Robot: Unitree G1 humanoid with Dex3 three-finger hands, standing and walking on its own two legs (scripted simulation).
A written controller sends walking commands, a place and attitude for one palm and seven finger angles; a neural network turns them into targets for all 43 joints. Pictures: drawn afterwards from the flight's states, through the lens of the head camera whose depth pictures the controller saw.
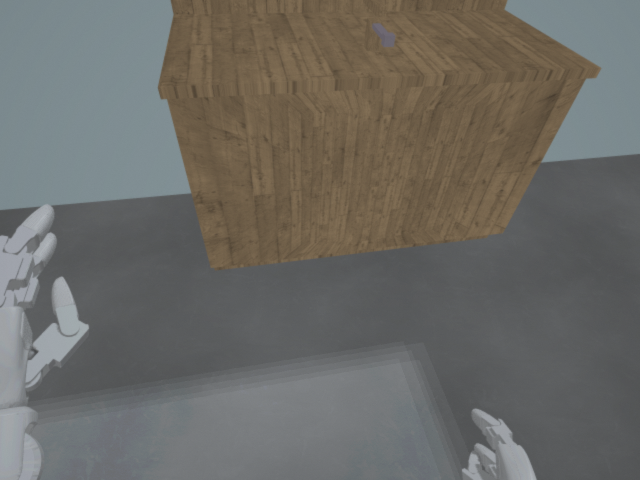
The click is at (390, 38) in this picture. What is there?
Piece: tap's lever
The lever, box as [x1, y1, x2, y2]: [381, 32, 394, 46]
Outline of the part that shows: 392,32 382,34 381,43 383,46 393,46 394,34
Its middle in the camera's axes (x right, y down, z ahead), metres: +0.18 -0.53 +1.03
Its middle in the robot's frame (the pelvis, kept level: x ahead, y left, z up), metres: +1.14 -0.10 +0.11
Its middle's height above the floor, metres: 0.89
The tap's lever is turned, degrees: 0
